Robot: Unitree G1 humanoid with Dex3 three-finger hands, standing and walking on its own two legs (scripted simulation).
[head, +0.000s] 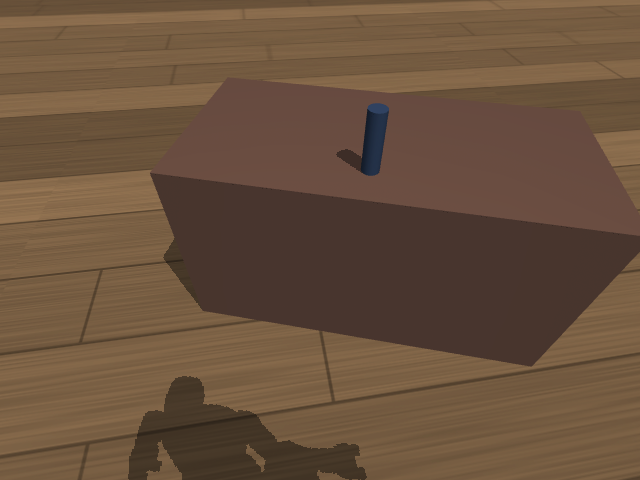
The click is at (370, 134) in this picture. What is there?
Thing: slim round
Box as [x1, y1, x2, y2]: [361, 103, 388, 175]
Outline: 379,103 370,104 367,108 361,171 368,175 376,174 379,170 388,107
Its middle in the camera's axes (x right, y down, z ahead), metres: +0.13 -0.26 +0.95
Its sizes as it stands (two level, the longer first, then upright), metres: 0.050 0.050 0.175
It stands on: a support 0.65 m high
